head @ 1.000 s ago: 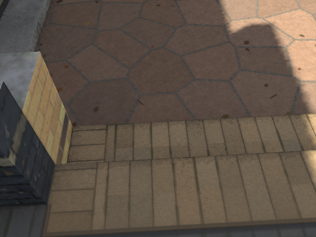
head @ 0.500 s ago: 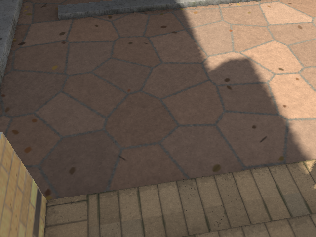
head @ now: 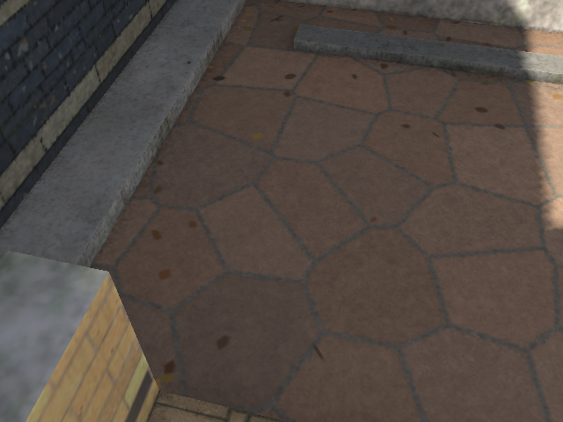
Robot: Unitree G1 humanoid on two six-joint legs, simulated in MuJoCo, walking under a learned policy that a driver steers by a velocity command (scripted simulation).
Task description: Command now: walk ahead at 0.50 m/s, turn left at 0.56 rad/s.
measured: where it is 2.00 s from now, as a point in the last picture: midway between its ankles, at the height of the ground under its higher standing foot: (297, 343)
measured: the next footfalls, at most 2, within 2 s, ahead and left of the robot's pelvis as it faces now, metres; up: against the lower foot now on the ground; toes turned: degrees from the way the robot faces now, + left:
left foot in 0.22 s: +0.17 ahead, +0.16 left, +0.00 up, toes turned +12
right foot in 0.60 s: +0.46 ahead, +0.00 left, -0.16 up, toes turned -1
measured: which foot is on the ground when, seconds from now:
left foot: up 0.00-0.20, down 0.22-0.62, up 0.64-1.00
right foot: down 0.00-0.24, up 0.26-0.58, down 0.60-1.00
